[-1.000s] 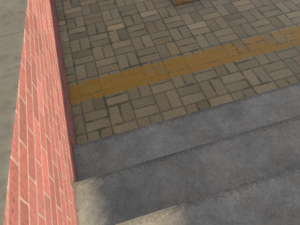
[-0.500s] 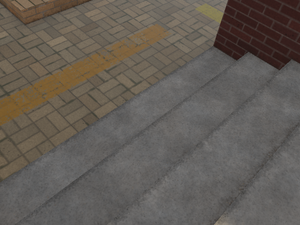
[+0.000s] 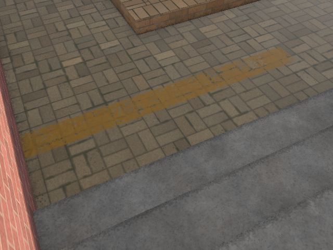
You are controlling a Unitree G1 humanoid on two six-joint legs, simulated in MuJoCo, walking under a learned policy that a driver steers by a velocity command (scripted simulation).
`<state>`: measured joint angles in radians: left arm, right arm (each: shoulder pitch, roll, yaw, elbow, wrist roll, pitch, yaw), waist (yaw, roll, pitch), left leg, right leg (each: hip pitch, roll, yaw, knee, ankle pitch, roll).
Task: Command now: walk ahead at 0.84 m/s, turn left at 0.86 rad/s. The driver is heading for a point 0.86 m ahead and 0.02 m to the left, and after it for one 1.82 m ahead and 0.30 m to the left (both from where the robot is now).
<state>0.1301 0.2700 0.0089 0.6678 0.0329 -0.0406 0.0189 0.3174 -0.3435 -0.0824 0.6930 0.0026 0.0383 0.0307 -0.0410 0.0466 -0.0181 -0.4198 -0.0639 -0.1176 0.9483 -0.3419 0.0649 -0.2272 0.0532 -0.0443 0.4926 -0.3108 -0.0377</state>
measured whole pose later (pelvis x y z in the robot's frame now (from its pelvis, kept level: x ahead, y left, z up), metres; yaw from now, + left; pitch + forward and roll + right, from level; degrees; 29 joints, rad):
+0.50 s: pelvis +0.29 +0.08 -0.17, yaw +20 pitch +0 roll +0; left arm 0.53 0.22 0.03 0.98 0.02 -0.05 0.04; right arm 0.23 -0.26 -0.07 0.87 -0.04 -0.03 0.01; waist 0.08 0.03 0.07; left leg -0.30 -0.06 0.10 0.72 -0.42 0.11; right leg -0.40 -0.04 0.09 1.72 -0.55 -0.07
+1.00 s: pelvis +0.72 +0.13 -0.34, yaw -3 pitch -1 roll +0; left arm 0.44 0.23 0.05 1.00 0.03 -0.06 0.00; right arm 0.06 -0.22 -0.03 0.87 -0.06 -0.06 -0.02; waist 0.06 0.02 0.03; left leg -0.59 0.09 -0.15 1.05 -0.25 -0.04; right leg -0.26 0.23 0.02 0.82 -0.52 -0.20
